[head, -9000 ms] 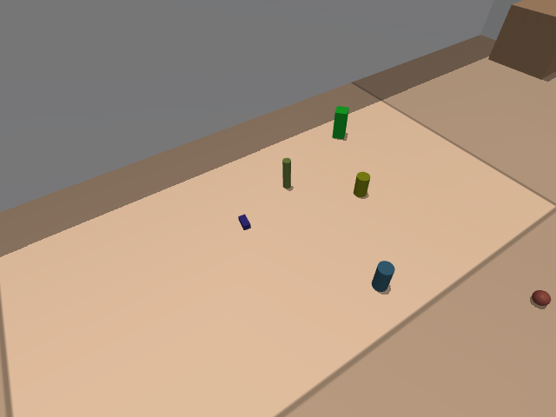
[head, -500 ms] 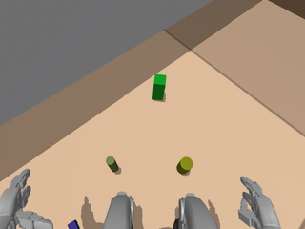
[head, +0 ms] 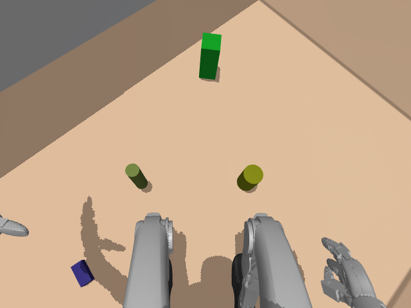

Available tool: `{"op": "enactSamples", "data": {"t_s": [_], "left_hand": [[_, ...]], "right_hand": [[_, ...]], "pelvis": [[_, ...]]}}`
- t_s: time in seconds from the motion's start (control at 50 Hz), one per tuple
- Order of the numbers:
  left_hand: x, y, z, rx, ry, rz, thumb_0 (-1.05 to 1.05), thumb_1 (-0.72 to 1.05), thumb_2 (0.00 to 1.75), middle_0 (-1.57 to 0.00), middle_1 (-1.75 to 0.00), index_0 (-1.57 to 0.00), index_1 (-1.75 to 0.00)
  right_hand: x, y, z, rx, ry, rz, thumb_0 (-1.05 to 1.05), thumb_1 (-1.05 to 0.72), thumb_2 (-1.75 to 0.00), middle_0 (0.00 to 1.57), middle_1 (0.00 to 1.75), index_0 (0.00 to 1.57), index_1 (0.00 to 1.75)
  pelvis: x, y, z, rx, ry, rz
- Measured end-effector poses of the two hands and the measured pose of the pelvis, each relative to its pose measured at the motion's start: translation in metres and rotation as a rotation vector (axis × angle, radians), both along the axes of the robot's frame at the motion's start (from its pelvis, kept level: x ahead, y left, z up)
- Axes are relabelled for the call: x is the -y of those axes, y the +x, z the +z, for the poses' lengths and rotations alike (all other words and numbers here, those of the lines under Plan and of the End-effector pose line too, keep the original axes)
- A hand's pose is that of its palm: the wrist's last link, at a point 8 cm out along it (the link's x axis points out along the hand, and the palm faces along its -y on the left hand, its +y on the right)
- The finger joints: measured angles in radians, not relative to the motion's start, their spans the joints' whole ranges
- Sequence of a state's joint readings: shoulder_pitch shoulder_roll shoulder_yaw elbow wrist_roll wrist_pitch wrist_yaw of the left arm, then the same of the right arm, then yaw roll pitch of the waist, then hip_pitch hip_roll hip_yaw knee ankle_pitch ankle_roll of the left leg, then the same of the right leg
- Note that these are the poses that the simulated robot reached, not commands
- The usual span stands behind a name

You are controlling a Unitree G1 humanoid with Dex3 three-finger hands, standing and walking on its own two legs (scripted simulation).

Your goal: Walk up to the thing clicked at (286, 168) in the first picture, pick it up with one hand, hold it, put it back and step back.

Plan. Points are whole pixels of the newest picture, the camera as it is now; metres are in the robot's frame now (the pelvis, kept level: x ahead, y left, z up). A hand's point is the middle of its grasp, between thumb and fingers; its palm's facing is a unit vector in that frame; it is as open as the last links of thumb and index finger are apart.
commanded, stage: go down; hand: left
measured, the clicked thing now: (137, 177) +0.44 +0.23 -0.41
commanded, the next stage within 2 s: approach in 1.26 s
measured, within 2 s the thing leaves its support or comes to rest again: neither
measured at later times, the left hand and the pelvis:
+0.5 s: hand (10, 180) +0.35 +0.39 -0.08, palm faces +0.16 -0.98 -0.13, open 17.3 cm; pelvis -0.02 +0.00 -0.07, yaw -2 degrees
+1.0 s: hand (11, 176) +0.36 +0.40 -0.10, palm faces +0.15 -0.98 -0.11, open 17.4 cm; pelvis -0.02 +0.01 -0.10, yaw -3 degrees
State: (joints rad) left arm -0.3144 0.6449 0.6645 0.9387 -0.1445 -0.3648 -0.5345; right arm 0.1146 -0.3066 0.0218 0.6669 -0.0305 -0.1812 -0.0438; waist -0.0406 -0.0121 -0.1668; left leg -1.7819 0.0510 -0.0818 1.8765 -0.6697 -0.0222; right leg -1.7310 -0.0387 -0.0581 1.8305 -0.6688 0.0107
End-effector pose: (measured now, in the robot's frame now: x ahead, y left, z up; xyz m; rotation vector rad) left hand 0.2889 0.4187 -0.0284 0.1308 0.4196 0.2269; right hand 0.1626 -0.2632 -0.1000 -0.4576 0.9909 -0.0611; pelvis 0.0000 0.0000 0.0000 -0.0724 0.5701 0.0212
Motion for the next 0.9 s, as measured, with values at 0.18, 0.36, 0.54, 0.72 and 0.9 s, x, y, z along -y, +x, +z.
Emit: {"op": "enactSamples", "data": {"t_s": [0.18, 0.36, 0.54, 0.72, 0.9], "left_hand": [[-0.009, 0.015, -0.019, 0.062, -0.009, -0.029, -0.01, -0.49, 0.08, -0.06, -0.09, -0.06, -0.09], [-0.017, 0.022, -0.033, 0.111, -0.015, -0.041, -0.01, -0.5, 0.07, -0.06, -0.08, -0.06, -0.08], [-0.024, 0.032, -0.046, 0.156, -0.019, -0.053, -0.01, -0.51, 0.07, -0.05, -0.07, -0.05, -0.08], [-0.027, 0.037, -0.054, 0.185, -0.026, -0.057, -0.01, -0.53, 0.07, -0.05, -0.07, -0.04, -0.08], [-0.033, 0.04, -0.058, 0.203, -0.027, -0.065, -0.01, -0.54, 0.08, -0.05, -0.07, -0.04, -0.08]], "right_hand": [[0.006, -0.012, -0.025, -0.025, -0.028, 0.006, 0.01, -0.9, -0.9, 0.21, 0.3, 0.2, 0.3], [0.008, -0.023, -0.046, -0.042, -0.045, 0.012, 0.01, -0.91, -0.9, 0.21, 0.3, 0.2, 0.3], [0.009, -0.031, -0.065, -0.059, -0.055, 0.019, 0.01, -0.92, -0.91, 0.21, 0.3, 0.2, 0.3], [0.01, -0.035, -0.081, -0.068, -0.056, 0.025, 0.01, -0.92, -0.91, 0.21, 0.3, 0.2, 0.3], [0.008, -0.038, -0.087, -0.07, -0.065, 0.03, 0.01, -0.92, -0.91, 0.21, 0.3, 0.2, 0.3]], "pelvis": [[-0.001, -0.008, -0.029, -0.006, -0.013, -0.008], [-0.002, -0.015, -0.053, 0.0, -0.021, -0.014], [-0.003, -0.018, -0.073, -0.002, -0.028, -0.016], [-0.003, -0.019, -0.089, 0.002, -0.03, -0.019], [-0.005, -0.021, -0.098, 0.009, -0.037, -0.022]]}}
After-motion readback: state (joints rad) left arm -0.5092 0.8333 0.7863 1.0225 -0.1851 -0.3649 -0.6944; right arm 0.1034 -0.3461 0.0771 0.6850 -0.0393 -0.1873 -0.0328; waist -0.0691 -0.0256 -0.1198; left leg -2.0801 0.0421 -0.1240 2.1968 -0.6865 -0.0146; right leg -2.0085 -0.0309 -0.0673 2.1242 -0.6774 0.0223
